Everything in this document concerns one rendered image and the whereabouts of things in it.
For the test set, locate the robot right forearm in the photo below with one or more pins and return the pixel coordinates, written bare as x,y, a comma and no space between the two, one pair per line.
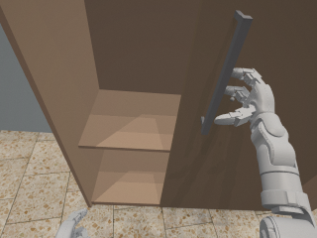
282,190

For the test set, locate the wardrobe door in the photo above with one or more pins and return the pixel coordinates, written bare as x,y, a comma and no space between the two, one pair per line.
310,188
221,170

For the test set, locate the handle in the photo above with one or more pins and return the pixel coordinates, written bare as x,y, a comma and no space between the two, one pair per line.
242,29

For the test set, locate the robot right upper arm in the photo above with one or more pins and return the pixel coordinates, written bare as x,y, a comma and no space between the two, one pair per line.
283,227

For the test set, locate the robot right hand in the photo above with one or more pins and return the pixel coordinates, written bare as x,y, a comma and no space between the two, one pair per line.
261,98

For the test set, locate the robot left hand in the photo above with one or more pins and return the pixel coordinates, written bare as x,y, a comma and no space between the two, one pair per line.
67,227

